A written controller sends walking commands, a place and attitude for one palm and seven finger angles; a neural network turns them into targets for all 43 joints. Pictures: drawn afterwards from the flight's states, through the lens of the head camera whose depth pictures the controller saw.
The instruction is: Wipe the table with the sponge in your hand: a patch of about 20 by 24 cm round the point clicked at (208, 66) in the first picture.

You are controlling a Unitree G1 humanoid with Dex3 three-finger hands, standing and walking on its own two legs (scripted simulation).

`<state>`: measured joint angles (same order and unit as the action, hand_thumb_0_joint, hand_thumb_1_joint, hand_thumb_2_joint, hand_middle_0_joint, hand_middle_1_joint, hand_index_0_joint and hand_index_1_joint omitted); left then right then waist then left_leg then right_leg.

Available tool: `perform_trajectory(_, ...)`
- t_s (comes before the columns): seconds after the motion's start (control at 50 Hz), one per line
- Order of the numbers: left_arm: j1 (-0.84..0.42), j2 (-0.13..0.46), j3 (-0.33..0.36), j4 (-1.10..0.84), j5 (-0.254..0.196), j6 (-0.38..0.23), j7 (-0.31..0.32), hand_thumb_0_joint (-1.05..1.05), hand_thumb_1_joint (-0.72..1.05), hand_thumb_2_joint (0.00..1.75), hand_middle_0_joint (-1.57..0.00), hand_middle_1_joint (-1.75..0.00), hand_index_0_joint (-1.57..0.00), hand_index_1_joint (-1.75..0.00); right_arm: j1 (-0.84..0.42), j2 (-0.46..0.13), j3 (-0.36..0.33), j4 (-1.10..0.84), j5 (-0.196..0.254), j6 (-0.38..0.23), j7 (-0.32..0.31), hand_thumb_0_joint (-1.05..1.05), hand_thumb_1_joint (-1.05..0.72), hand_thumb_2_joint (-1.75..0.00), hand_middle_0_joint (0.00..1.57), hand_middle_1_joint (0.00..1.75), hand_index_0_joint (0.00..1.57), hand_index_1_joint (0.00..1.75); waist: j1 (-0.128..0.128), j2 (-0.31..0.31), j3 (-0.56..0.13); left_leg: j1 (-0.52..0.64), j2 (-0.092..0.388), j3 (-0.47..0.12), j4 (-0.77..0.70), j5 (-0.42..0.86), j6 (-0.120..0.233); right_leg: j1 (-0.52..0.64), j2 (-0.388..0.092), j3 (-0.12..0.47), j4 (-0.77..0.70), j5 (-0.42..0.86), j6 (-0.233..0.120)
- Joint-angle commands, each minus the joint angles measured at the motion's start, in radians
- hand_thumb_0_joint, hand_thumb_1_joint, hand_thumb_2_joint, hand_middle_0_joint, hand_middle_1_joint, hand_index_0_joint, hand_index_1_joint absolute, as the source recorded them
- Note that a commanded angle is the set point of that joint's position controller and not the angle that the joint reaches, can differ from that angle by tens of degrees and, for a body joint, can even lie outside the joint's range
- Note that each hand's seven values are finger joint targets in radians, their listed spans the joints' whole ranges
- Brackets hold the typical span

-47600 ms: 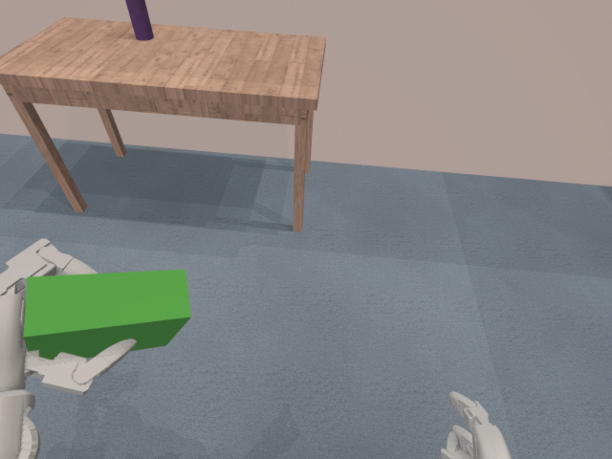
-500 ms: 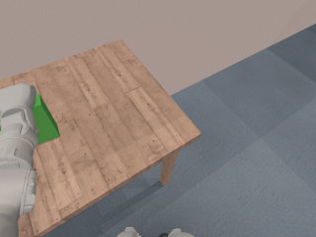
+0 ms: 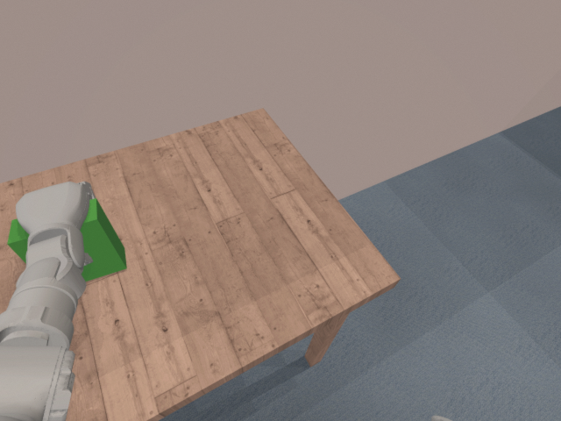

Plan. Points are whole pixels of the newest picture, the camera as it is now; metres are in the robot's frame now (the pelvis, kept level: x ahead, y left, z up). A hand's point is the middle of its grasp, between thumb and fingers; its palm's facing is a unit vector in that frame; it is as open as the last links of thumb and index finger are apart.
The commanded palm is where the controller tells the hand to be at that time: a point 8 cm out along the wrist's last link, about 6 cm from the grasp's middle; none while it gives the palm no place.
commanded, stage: slide back across to the first lane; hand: left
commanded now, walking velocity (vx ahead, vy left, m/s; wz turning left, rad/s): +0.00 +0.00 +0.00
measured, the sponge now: (80, 254) +0.37 +0.35 -0.04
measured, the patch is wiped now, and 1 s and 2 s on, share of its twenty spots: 1.00 1.00 1.00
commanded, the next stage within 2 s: wipe back along the first lane in 0.08 s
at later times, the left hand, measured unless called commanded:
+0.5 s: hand (57, 254) +0.34 +0.35 +0.01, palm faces -0.05 -0.04 -1.00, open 9.5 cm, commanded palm +0.30 +0.32 +0.04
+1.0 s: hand (67, 279) +0.30 +0.32 +0.01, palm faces -0.06 -0.04 -1.00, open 9.5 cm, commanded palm +0.26 +0.29 +0.03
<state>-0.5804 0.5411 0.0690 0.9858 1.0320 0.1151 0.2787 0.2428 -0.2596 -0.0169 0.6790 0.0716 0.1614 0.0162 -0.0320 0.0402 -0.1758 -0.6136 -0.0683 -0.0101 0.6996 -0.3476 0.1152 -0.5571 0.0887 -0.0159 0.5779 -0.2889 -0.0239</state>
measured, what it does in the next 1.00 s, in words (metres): stands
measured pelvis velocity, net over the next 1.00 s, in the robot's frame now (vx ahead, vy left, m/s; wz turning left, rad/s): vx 0.00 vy -0.01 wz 0.03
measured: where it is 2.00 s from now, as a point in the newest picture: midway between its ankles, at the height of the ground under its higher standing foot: outside the picture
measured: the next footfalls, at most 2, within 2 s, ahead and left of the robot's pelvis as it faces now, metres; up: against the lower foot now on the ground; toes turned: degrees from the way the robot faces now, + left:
none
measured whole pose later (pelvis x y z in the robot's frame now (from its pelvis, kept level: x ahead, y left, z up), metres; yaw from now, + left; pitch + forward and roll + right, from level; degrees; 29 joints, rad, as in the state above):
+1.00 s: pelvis +0.00 -0.01 +0.01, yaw +2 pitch +10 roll -3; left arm -0.24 0.44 -0.05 0.59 0.98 0.27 0.28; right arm 0.17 -0.25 0.00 0.65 0.08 0.19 0.01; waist 0.04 0.06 -0.16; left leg -0.49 -0.08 -0.03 0.66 -0.34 0.10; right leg -0.44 0.08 -0.03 0.55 -0.30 -0.03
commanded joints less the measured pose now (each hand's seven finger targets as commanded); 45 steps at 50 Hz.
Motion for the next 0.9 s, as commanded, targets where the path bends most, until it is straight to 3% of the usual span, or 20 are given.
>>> perform_trajectory(0.0,-0.153,0.295,0.060,-0.095,0.014,0.046,0.002,0.00,0.10,1.30,-1.20,-1.60,-1.20,-1.60,0.014,-0.179,-0.060,-0.085,-0.007,-0.009,-0.004,0.00,-0.90,-0.90,0.20,0.30,0.20,0.30,0.033,0.024,-0.250,0.309,0.095,-0.144,-0.066,0.605,-0.105,0.080,-0.017,-0.001,-0.030,0.262,-0.055)
perform_trajectory(0.04,-0.162,0.275,0.035,-0.115,0.017,0.056,-0.006,0.00,0.10,1.30,-1.20,-1.60,-1.20,-1.60,0.002,-0.177,-0.058,-0.090,-0.008,-0.002,-0.002,0.00,-0.90,-0.90,0.20,0.30,0.20,0.30,0.027,0.036,-0.231,0.317,0.096,-0.149,-0.072,0.600,-0.111,0.067,-0.018,-0.005,-0.037,0.242,-0.055)
perform_trajectory(0.08,-0.180,0.305,0.059,-0.146,0.012,0.052,-0.016,0.00,0.10,1.30,-1.20,-1.60,-1.20,-1.60,-0.010,-0.178,-0.053,-0.096,-0.007,0.002,-0.006,0.00,-0.90,-0.90,0.20,0.30,0.20,0.30,0.037,0.052,-0.245,0.335,0.104,-0.170,-0.081,0.632,-0.121,0.071,-0.019,-0.006,-0.035,0.237,-0.060)
perform_trajectory(0.12,-0.146,0.236,0.004,-0.170,0.014,0.055,-0.026,0.00,0.10,1.30,-1.20,-1.60,-1.20,-1.60,-0.004,-0.173,-0.060,-0.096,-0.011,0.004,-0.002,0.00,-0.90,-0.90,0.20,0.30,0.20,0.30,0.028,0.070,-0.261,0.397,0.117,-0.191,-0.070,0.690,-0.131,0.034,-0.018,-0.009,-0.035,0.217,-0.054)
perform_trajectory(0.16,-0.150,0.226,-0.003,-0.180,0.007,0.056,-0.032,0.00,0.10,1.30,-1.20,-1.60,-1.20,-1.60,-0.008,-0.176,-0.062,-0.095,-0.011,0.007,-0.004,0.00,-0.90,-0.90,0.20,0.30,0.20,0.30,0.017,0.041,-0.252,0.402,0.120,-0.196,-0.074,0.641,-0.128,0.026,-0.016,-0.008,-0.047,0.190,-0.053)
perform_trajectory(0.18,-0.120,0.200,-0.005,-0.205,-0.008,0.049,-0.036,0.00,0.10,1.30,-1.20,-1.60,-1.20,-1.60,-0.016,-0.170,-0.062,-0.104,-0.010,0.002,-0.005,0.00,-0.90,-0.90,0.20,0.30,0.20,0.30,0.031,0.074,-0.252,0.419,0.125,-0.208,-0.077,0.692,-0.134,0.016,-0.017,-0.009,-0.045,0.196,-0.056)
perform_trajectory(0.26,-0.055,0.123,-0.059,-0.243,-0.021,0.061,-0.040,0.00,0.10,1.30,-1.20,-1.60,-1.20,-1.60,-0.029,-0.165,-0.062,-0.112,-0.011,0.009,0.002,0.00,-0.90,-0.90,0.20,0.30,0.20,0.30,0.026,0.041,-0.239,0.419,0.124,-0.209,-0.081,0.639,-0.134,0.019,-0.015,-0.009,-0.052,0.170,-0.054)
perform_trajectory(0.3,0.011,0.134,-0.031,-0.280,-0.038,0.064,-0.038,0.00,0.10,1.30,-1.20,-1.60,-1.20,-1.60,-0.035,-0.167,-0.062,-0.116,-0.013,0.006,0.003,0.00,-0.90,-0.90,0.20,0.30,0.20,0.30,0.045,0.052,-0.264,0.444,0.130,-0.221,-0.079,0.710,-0.143,0.037,-0.015,-0.007,-0.044,0.184,-0.055)
perform_trajectory(0.34,0.019,0.091,-0.068,-0.320,-0.044,0.077,-0.039,0.00,0.10,1.30,-1.20,-1.60,-1.20,-1.60,-0.049,-0.164,-0.062,-0.121,-0.011,0.009,0.007,0.00,-0.90,-0.90,0.20,0.30,0.20,0.30,0.034,0.036,-0.243,0.440,0.134,-0.231,-0.081,0.686,-0.146,0.025,-0.015,-0.009,-0.044,0.167,-0.051)
perform_trajectory(0.36,0.077,0.085,-0.054,-0.322,-0.056,0.087,-0.035,0.00,0.10,1.30,-1.20,-1.60,-1.20,-1.60,-0.056,-0.162,-0.062,-0.123,-0.012,0.008,0.008,0.00,-0.90,-0.90,0.20,0.30,0.20,0.30,0.045,0.014,-0.236,0.423,0.128,-0.216,-0.086,0.668,-0.139,0.053,-0.016,-0.006,-0.053,0.175,-0.052)
perform_trajectory(0.4,0.111,0.091,-0.044,-0.358,-0.063,0.097,-0.033,0.00,0.10,1.30,-1.20,-1.60,-1.20,-1.60,-0.067,-0.162,-0.059,-0.123,-0.011,0.006,0.009,0.00,-0.90,-0.90,0.20,0.30,0.20,0.30,0.053,0.033,-0.235,0.434,0.132,-0.226,-0.087,0.707,-0.147,0.061,-0.017,-0.007,-0.045,0.188,-0.054)
perform_trajectory(0.42,0.112,0.037,-0.093,-0.364,-0.066,0.106,-0.037,0.00,0.10,1.30,-1.20,-1.60,-1.20,-1.60,-0.074,-0.158,-0.058,-0.127,-0.009,0.006,0.010,0.00,-0.90,-0.90,0.20,0.30,0.20,0.30,0.038,0.012,-0.217,0.422,0.129,-0.224,-0.090,0.665,-0.143,0.057,-0.016,-0.010,-0.051,0.179,-0.049)
perform_trajectory(0.46,0.120,0.056,-0.078,-0.345,-0.064,0.125,-0.038,0.00,0.10,1.30,-1.20,-1.60,-1.20,-1.60,-0.083,-0.163,-0.054,-0.123,-0.005,0.011,0.007,0.00,-0.90,-0.90,0.20,0.30,0.20,0.30,0.039,-0.021,-0.173,0.372,0.119,-0.213,-0.106,0.559,-0.137,0.071,-0.017,-0.008,-0.059,0.163,-0.054)
perform_trajectory(0.52,0.132,0.048,-0.083,-0.358,-0.069,0.134,-0.039,0.00,0.10,1.30,-1.20,-1.60,-1.20,-1.60,-0.097,-0.159,-0.048,-0.125,-0.002,0.009,0.002,0.00,-0.90,-0.90,0.20,0.30,0.20,0.30,0.049,0.007,-0.166,0.371,0.115,-0.216,-0.119,0.524,-0.144,0.073,-0.017,-0.008,-0.053,0.150,-0.059)
perform_trajectory(0.56,0.135,0.006,-0.120,-0.353,-0.064,0.143,-0.043,0.00,0.10,1.30,-1.20,-1.60,-1.20,-1.60,-0.108,-0.154,-0.046,-0.130,0.001,0.009,0.000,0.00,-0.90,-0.90,0.20,0.30,0.20,0.30,0.042,-0.006,-0.140,0.355,0.110,-0.212,-0.126,0.467,-0.140,0.068,-0.017,-0.010,-0.056,0.134,-0.060)
perform_trajectory(0.64,0.167,-0.009,-0.125,-0.352,-0.060,0.144,-0.045,0.00,0.10,1.30,-1.20,-1.60,-1.20,-1.60,-0.116,-0.149,-0.042,-0.140,0.002,0.005,-0.003,0.00,-0.90,-0.90,0.20,0.30,0.20,0.30,0.055,-0.009,-0.138,0.337,0.101,-0.205,-0.129,0.428,-0.140,0.081,-0.017,-0.008,-0.051,0.126,-0.066)
perform_trajectory(0.72,0.154,-0.040,-0.155,-0.351,-0.058,0.145,-0.044,0.00,0.10,1.30,-1.20,-1.60,-1.20,-1.60,-0.127,-0.147,-0.039,-0.142,0.005,0.003,-0.009,0.00,-0.90,-0.90,0.20,0.30,0.20,0.30,0.043,-0.016,-0.116,0.316,0.094,-0.192,-0.128,0.378,-0.135,0.073,-0.017,-0.008,-0.049,0.122,-0.068)
perform_trajectory(0.76,0.192,-0.018,-0.127,-0.346,-0.063,0.148,-0.042,0.00,0.10,1.30,-1.20,-1.60,-1.20,-1.60,-0.134,-0.147,-0.038,-0.147,0.006,0.002,-0.012,0.00,-0.90,-0.90,0.20,0.30,0.20,0.30,0.054,-0.041,-0.122,0.289,0.081,-0.168,-0.132,0.340,-0.124,0.112,-0.017,-0.003,-0.060,0.130,-0.071)
perform_trajectory(0.82,0.190,-0.054,-0.157,-0.378,-0.061,0.147,-0.045,0.00,0.10,1.30,-1.20,-1.60,-1.20,-1.60,-0.140,-0.141,-0.038,-0.153,0.007,-0.002,-0.012,0.00,-0.90,-0.90,0.20,0.30,0.20,0.30,0.049,-0.024,-0.131,0.308,0.080,-0.162,-0.122,0.382,-0.121,0.117,-0.019,-0.003,-0.059,0.159,-0.073)
perform_trajectory(0.88,0.250,-0.035,-0.125,-0.408,-0.072,0.146,-0.046,0.00,0.10,1.30,-1.20,-1.60,-1.20,-1.60,-0.155,-0.144,-0.035,-0.161,0.009,-0.007,-0.012,0.00,-0.90,-0.90,0.20,0.30,0.20,0.30,0.062,-0.037,-0.146,0.282,0.072,-0.143,-0.126,0.400,-0.113,0.175,-0.024,0.008,-0.061,0.213,-0.075)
